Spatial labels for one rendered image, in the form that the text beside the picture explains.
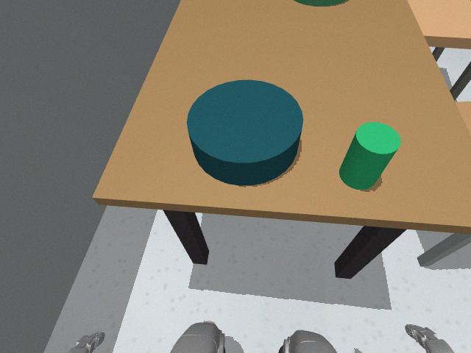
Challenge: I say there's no right robot hand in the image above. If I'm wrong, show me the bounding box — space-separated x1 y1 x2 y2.
405 324 454 353

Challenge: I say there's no table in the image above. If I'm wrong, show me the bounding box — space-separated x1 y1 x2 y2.
92 0 471 279

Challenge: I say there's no left robot hand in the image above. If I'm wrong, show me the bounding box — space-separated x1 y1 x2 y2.
67 332 105 353

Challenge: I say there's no chair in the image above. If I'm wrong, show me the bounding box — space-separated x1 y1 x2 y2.
417 101 471 266
407 0 471 101

